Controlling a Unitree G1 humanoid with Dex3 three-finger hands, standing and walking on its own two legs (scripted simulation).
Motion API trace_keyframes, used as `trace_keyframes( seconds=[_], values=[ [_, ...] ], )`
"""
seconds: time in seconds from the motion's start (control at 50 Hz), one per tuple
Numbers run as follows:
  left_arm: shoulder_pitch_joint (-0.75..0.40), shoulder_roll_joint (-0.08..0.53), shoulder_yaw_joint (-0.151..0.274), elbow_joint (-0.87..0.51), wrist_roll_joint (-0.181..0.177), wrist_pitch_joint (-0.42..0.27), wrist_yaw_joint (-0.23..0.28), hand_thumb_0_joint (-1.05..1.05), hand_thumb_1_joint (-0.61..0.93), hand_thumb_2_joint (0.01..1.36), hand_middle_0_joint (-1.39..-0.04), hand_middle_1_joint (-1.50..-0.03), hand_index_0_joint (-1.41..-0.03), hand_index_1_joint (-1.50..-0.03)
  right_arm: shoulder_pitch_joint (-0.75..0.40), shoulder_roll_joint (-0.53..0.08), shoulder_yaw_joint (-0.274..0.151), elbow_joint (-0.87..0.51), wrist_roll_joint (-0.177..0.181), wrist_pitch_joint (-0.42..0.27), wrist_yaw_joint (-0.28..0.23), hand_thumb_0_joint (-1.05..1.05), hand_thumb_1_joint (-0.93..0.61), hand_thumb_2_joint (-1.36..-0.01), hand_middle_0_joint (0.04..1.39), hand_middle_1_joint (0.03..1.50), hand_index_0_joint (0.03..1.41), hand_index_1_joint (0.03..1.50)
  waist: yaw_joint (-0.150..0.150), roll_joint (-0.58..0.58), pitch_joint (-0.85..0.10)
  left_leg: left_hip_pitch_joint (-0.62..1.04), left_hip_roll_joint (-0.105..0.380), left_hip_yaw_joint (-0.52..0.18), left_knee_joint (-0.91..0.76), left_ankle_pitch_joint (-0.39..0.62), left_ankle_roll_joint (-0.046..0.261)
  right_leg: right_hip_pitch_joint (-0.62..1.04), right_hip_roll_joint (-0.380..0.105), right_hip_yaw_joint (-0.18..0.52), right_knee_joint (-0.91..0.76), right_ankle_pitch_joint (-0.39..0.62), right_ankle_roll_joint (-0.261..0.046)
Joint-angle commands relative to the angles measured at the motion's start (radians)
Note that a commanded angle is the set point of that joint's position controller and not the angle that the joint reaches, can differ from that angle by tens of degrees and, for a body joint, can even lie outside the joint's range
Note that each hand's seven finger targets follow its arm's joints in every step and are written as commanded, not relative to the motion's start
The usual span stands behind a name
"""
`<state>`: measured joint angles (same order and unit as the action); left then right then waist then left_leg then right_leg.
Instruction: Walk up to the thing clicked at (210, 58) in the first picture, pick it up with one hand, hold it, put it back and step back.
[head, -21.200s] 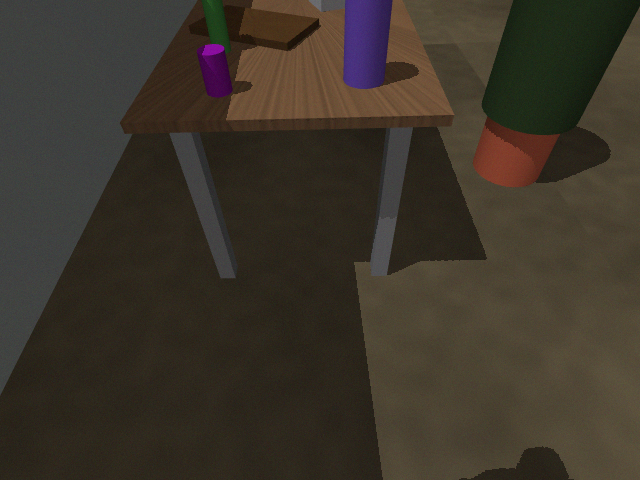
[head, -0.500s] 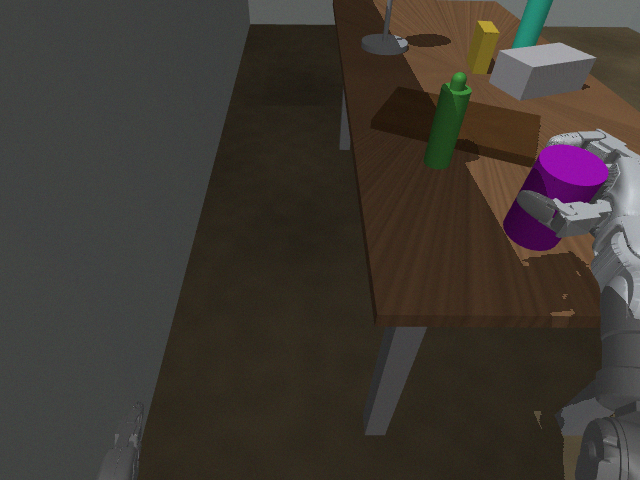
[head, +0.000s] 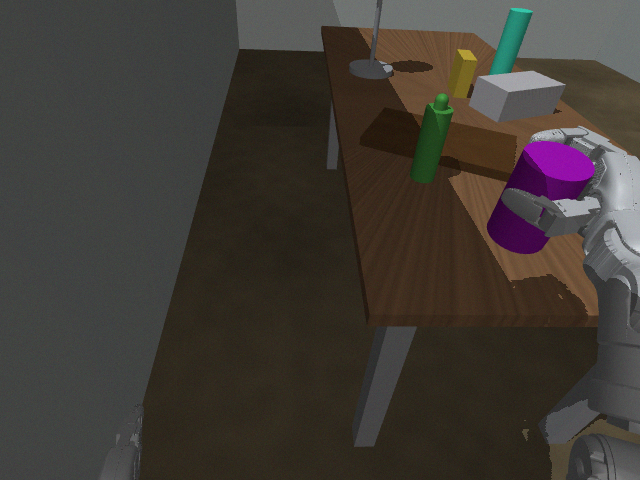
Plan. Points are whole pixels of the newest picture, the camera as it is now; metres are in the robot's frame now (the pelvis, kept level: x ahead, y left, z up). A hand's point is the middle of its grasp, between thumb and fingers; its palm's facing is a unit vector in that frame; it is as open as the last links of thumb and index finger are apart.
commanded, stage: lift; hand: right
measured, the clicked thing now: (534, 199) +0.36 -0.21 +0.24
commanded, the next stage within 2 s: hold in 0.16 s
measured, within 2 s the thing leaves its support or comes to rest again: neither
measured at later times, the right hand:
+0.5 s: hand (546, 175) +0.35 -0.19 +0.28, palm faces +0.21 +0.98 +0.01, open 10.0 cm
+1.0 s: hand (540, 159) +0.35 -0.18 +0.29, palm faces +0.19 +0.98 +0.01, open 10.0 cm
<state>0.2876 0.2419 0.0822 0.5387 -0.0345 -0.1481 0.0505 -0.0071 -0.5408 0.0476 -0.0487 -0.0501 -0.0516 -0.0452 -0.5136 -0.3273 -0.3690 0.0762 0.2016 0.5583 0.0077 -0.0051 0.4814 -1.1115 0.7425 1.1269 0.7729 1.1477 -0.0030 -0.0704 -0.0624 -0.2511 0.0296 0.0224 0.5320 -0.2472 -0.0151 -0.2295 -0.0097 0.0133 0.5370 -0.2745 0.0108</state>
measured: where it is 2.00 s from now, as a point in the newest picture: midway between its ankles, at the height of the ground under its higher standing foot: outside the picture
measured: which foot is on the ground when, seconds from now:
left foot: down 0.00-1.00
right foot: down 0.00-1.00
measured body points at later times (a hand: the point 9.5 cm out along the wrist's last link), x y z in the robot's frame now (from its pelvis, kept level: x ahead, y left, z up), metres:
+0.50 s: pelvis +0.00 +0.00 +0.00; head -0.05 +0.03 +0.45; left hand +0.17 +0.26 -0.07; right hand +0.33 -0.24 +0.28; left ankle +0.02 +0.13 -0.73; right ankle +0.01 -0.13 -0.73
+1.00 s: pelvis +0.00 +0.00 +0.00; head -0.04 +0.03 +0.45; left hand +0.18 +0.26 -0.07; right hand +0.34 -0.23 +0.29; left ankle +0.02 +0.13 -0.73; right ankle +0.01 -0.13 -0.73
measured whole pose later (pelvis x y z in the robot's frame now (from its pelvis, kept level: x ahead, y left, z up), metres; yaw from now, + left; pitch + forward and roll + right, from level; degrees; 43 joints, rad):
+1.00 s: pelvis +0.00 +0.00 +0.00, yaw +0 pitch -3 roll +0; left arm 0.25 0.25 0.09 0.63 -0.04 -0.19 0.04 -0.01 -0.54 0.05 -0.05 -0.06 -0.05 -0.05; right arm -0.56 -0.30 -0.34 -0.08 0.23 0.78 -0.03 -0.01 0.48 -1.11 0.74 1.14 0.77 1.16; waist -0.01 -0.08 -0.08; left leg -0.22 0.04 0.03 0.51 -0.24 -0.02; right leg -0.19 0.00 0.02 0.51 -0.26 0.01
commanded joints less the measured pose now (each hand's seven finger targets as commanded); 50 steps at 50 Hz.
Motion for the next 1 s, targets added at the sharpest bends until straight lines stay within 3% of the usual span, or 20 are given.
trace_keyframes(
  seconds=[0.0, 0.12, 0.22, 0.26, 0.28, 0.34, 0.4, 0.42, 0.46, 0.52, 0.6, 0.64, 0.68, 0.7, 0.72, 0.74, 0.78, 0.8, 0.84, 0.98],
  values=[
    [-0.119, 0.120, 0.044, -0.148, -0.005, -0.063, 0.001, 0.000, -0.546, 0.045, -0.045, -0.046, -0.047, -0.044, -0.451, -0.254, -0.064, -0.261, 0.014, -0.045, -0.005, 0.000, -0.177, -1.356, 1.315, 1.488, 1.366, 1.488, -0.012, 0.038, -0.182, 0.035, -0.029, 0.046, -0.098, 0.099, 0.013, 0.062, 0.020, -0.016, -0.089, 0.110, -0.028],
    [-0.151, 0.096, 0.017, -0.147, -0.005, -0.076, 0.004, 0.000, -0.542, 0.043, -0.043, -0.045, -0.047, -0.042, -0.455, -0.206, -0.027, -0.311, 0.019, -0.011, -0.007, 0.000, -0.181, -1.354, 1.318, 1.488, 1.367, 1.488, -0.009, 0.038, -0.168, 0.030, -0.026, 0.043, -0.116, 0.051, 0.012, 0.060, 0.023, -0.016, -0.104, 0.063, -0.032],
    [-0.145, 0.126, 0.043, -0.116, -0.003, -0.085, 0.009, 0.000, -0.540, 0.042, -0.044, -0.049, -0.051, -0.043, -0.442, -0.239, -0.061, -0.323, 0.023, 0.021, -0.015, 0.000, -0.162, -1.355, 1.303, 1.484, 1.356, 1.484, -0.014, 0.050, -0.179, 0.045, -0.023, 0.044, -0.114, 0.093, 0.009, 0.070, 0.027, -0.016, -0.096, 0.104, -0.033],
    [-0.184, 0.094, 0.019, -0.150, -0.003, -0.093, 0.008, 0.000, -0.546, 0.044, -0.046, -0.048, -0.047, -0.047, -0.485, -0.194, -0.026, -0.375, 0.024, 0.022, -0.015, 0.000, -0.168, -1.354, 1.309, 1.485, 1.362, 1.485, -0.009, 0.035, -0.193, 0.046, -0.022, 0.044, -0.114, 0.077, 0.010, 0.077, 0.029, -0.018, -0.097, 0.093, -0.031],
    [-0.171, 0.150, 0.072, -0.155, -0.002, -0.094, 0.019, 0.000, -0.543, 0.042, -0.044, -0.047, -0.047, -0.044, -0.464, -0.237, -0.068, -0.346, 0.024, 0.030, -0.020, 0.000, -0.167, -1.354, 1.311, 1.487, 1.363, 1.487, -0.002, 0.079, -0.209, 0.053, -0.024, 0.045, -0.119, 0.073, 0.007, 0.084, 0.026, -0.014, -0.097, 0.087, -0.035],
    [-0.167, 0.102, 0.022, -0.141, -0.004, -0.094, 0.013, 0.000, -0.542, 0.043, -0.046, -0.050, -0.050, -0.046, -0.478, -0.195, -0.022, -0.392, 0.026, 0.037, -0.011, 0.000, -0.168, -1.365, 1.308, 1.492, 1.362, 1.492, -0.005, 0.049, -0.199, 0.047, -0.023, 0.046, -0.111, 0.098, 0.010, 0.091, 0.028, -0.015, -0.094, 0.114, -0.031],
    [-0.157, 0.128, 0.049, -0.119, -0.005, -0.093, 0.016, 0.000, -0.546, 0.048, -0.047, -0.052, -0.049, -0.050, -0.443, -0.227, -0.057, -0.351, 0.027, 0.062, -0.018, 0.000, -0.154, -1.369, 1.305, 1.495, 1.362, 1.495, -0.012, 0.061, -0.193, 0.053, -0.024, 0.047, -0.111, 0.120, 0.009, 0.089, 0.027, -0.014, -0.095, 0.133, -0.030],
    [-0.174, 0.098, 0.018, -0.123, -0.006, -0.093, 0.011, 0.000, -0.543, 0.045, -0.046, -0.051, -0.049, -0.048, -0.467, -0.180, -0.015, -0.370, 0.027, 0.065, -0.014, 0.000, -0.145, -1.359, 1.297, 1.486, 1.354, 1.486, -0.010, 0.037, -0.188, 0.047, -0.024, 0.048, -0.107, 0.126, 0.014, 0.091, 0.025, -0.013, -0.100, 0.145, -0.025],
    [-0.178, 0.137, 0.064, -0.126, -0.007, -0.094, 0.013, 0.000, -0.547, 0.047, -0.049, -0.052, -0.050, -0.051, -0.476, -0.184, -0.021, -0.359, 0.029, 0.072, -0.015, 0.000, -0.160, -1.363, 1.291, 1.483, 1.348, 1.483, -0.001, 0.041, -0.210, 0.052, -0.027, 0.050, -0.101, 0.152, 0.016, 0.109, 0.022, -0.007, -0.097, 0.175, -0.022],
    [-0.159, 0.127, 0.054, -0.097, -0.003, -0.093, 0.011, 0.000, -0.546, 0.047, -0.048, -0.052, -0.051, -0.050, -0.472, -0.226, -0.058, -0.377, 0.024, 0.088, -0.023, 0.000, -0.149, -1.357, 1.284, 1.476, 1.342, 1.476, -0.015, 0.053, -0.192, 0.057, -0.022, 0.049, -0.109, 0.139, 0.012, 0.088, 0.028, -0.013, -0.091, 0.159, -0.028],
    [-0.188, 0.095, 0.026, -0.105, -0.005, -0.097, 0.003, 0.000, -0.549, 0.051, -0.049, -0.053, -0.050, -0.053, -0.491, -0.171, -0.011, -0.395, 0.027, 0.101, -0.022, 0.000, -0.144, -1.374, 1.292, 1.492, 1.353, 1.492, -0.011, 0.048, -0.201, 0.057, -0.025, 0.050, -0.110, 0.127, 0.012, 0.090, 0.027, -0.011, -0.098, 0.148, -0.025],
    [-0.188, 0.146, 0.072, -0.105, -0.008, -0.099, 0.005, 0.000, -0.544, 0.047, -0.049, -0.054, -0.052, -0.051, -0.470, -0.203, -0.045, -0.385, 0.033, 0.116, -0.030, 0.000, -0.147, -1.377, 1.299, 1.499, 1.360, 1.499, -0.009, 0.061, -0.199, 0.056, -0.025, 0.047, -0.109, 0.137, 0.011, 0.094, 0.026, -0.012, -0.095, 0.157, -0.026],
    [-0.182, 0.117, 0.043, -0.090, -0.006, -0.096, 0.001, 0.000, -0.546, 0.048, -0.049, -0.053, -0.050, -0.051, -0.513, -0.183, -0.022, -0.408, 0.030, 0.120, -0.030, 0.000, -0.144, -1.367, 1.294, 1.490, 1.354, 1.490, -0.007, 0.044, -0.206, 0.054, -0.023, 0.048, -0.106, 0.145, 0.012, 0.100, 0.029, -0.013, -0.092, 0.165, -0.026],
    [-0.223, 0.148, 0.067, -0.151, -0.007, -0.105, 0.004, 0.000, -0.550, 0.051, -0.049, -0.053, -0.050, -0.053, -0.523, -0.201, -0.042, -0.417, 0.031, 0.121, -0.035, 0.000, -0.145, -1.380, 1.299, 1.502, 1.360, 1.502, -0.010, 0.077, -0.247, 0.074, -0.023, 0.048, -0.109, 0.148, 0.010, 0.115, 0.028, -0.011, -0.092, 0.170, -0.027],
    [-0.168, 0.141, 0.069, -0.071, -0.007, -0.096, 0.004, 0.000, -0.543, 0.047, -0.047, -0.052, -0.051, -0.049, -0.496, -0.219, -0.058, -0.366, 0.031, 0.129, -0.040, 0.000, -0.150, -1.372, 1.302, 1.497, 1.361, 1.497, -0.015, 0.064, -0.194, 0.058, -0.025, 0.051, -0.108, 0.141, 0.013, 0.094, 0.025, -0.009, -0.094, 0.164, -0.026],
    [-0.187, 0.113, 0.036, -0.072, -0.008, -0.093, -0.001, 0.000, -0.546, 0.049, -0.048, -0.054, -0.050, -0.052, -0.504, -0.190, -0.028, -0.374, 0.030, 0.131, -0.036, 0.000, -0.162, -1.377, 1.307, 1.501, 1.366, 1.501, -0.017, 0.047, -0.173, 0.048, -0.025, 0.050, -0.110, 0.125, 0.015, 0.083, 0.025, -0.009, -0.101, 0.149, -0.024],
    [-0.220, 0.137, 0.062, -0.122, -0.010, -0.106, 0.001, 0.000, -0.548, 0.049, -0.048, -0.052, -0.049, -0.052, -0.543, -0.176, -0.017, -0.397, 0.032, 0.129, -0.039, 0.000, -0.155, -1.379, 1.309, 1.504, 1.369, 1.504, -0.012, 0.063, -0.229, 0.067, -0.031, 0.055, -0.102, 0.132, 0.014, 0.107, 0.016, 0.003, -0.104, 0.160, -0.020],
    [-0.182, 0.148, 0.073, -0.088, -0.009, -0.102, 0.004, 0.000, -0.543, 0.046, -0.047, -0.052, -0.051, -0.049, -0.521, -0.212, -0.048, -0.349, 0.030, 0.134, -0.041, 0.000, -0.159, -1.381, 1.312, 1.507, 1.372, 1.507, -0.009, 0.069, -0.195, 0.057, -0.027, 0.051, -0.105, 0.138, 0.013, 0.097, 0.021, -0.006, -0.098, 0.163, -0.023],
    [-0.191, 0.121, 0.036, -0.098, -0.012, -0.098, -0.003, 0.000, -0.547, 0.048, -0.048, -0.053, -0.050, -0.051, -0.525, -0.187, -0.018, -0.383, 0.029, 0.136, -0.036, 0.000, -0.143, -1.387, 1.312, 1.513, 1.374, 1.513, -0.018, 0.046, -0.194, 0.054, -0.027, 0.051, -0.104, 0.135, 0.016, 0.093, 0.022, -0.007, -0.100, 0.166, -0.022],
    [-0.215, 0.122, 0.038, -0.125, -0.012, -0.099, -0.007, 0.000, -0.548, 0.050, -0.050, -0.054, -0.051, -0.053, -0.518, -0.187, -0.027, -0.372, 0.030, 0.139, -0.034, 0.000, -0.127, -1.370, 1.284, 1.490, 1.347, 1.490, -0.012, 0.073, -0.234, 0.077, -0.025, 0.049, -0.112, 0.149, 0.013, 0.105, 0.027, -0.011, -0.099, 0.180, -0.025]
  ],
)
